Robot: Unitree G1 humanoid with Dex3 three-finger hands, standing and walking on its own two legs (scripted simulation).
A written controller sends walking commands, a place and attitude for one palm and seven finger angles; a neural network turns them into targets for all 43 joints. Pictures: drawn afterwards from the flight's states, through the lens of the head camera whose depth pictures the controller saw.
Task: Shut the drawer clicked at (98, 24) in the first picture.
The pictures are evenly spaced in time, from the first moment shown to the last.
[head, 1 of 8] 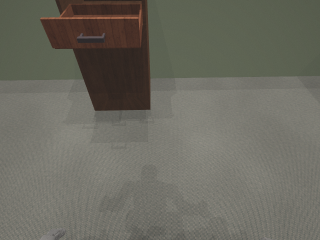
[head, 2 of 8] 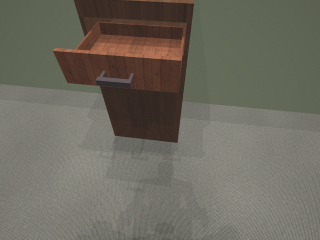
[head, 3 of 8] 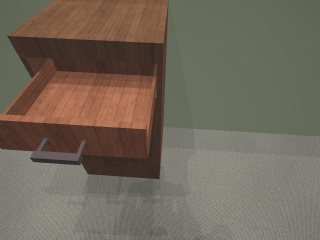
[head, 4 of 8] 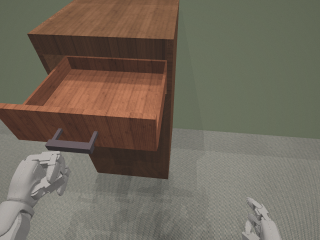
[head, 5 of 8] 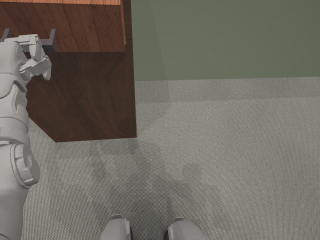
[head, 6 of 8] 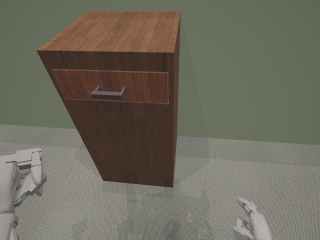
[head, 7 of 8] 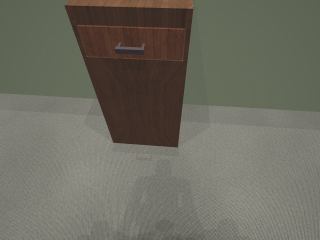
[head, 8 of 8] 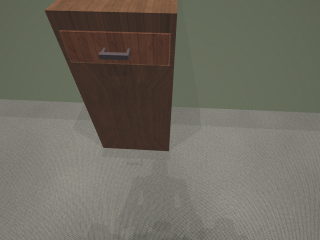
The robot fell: no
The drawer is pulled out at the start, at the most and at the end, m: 0.28 0.28 0.00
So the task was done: yes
